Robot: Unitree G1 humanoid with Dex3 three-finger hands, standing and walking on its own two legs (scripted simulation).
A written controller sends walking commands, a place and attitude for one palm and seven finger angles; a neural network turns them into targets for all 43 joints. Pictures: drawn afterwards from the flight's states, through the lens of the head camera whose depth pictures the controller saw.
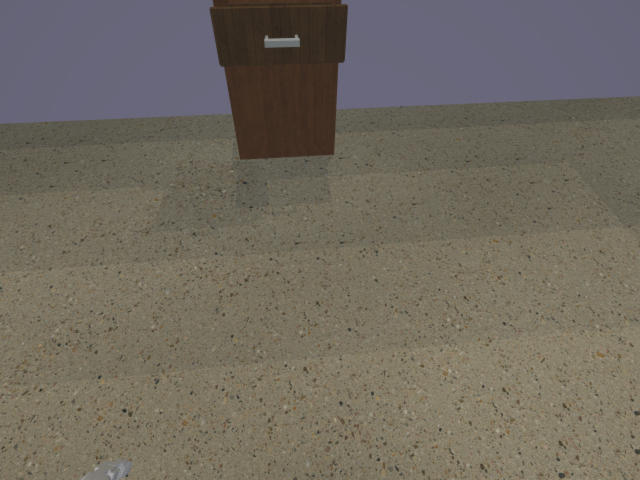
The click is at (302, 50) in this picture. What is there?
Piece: drawer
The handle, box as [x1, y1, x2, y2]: [264, 35, 299, 47]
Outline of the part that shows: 265,35 265,47 299,46 299,39 297,35 295,35 294,38 268,39 267,35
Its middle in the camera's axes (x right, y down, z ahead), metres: -0.14 -0.67 +1.31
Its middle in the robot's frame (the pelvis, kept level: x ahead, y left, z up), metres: +1.42 +0.20 -0.05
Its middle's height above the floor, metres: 0.72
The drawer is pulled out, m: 0.30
